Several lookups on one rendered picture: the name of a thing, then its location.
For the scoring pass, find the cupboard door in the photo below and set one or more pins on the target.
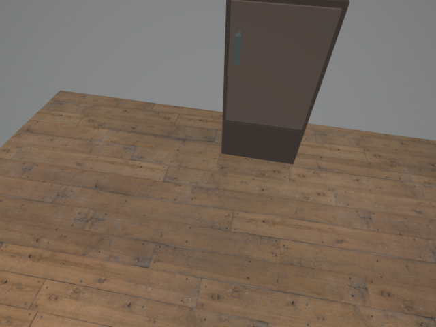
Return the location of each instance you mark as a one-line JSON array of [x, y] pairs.
[[282, 52]]

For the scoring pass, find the handle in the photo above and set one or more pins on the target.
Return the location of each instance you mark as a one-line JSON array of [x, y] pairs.
[[237, 41]]

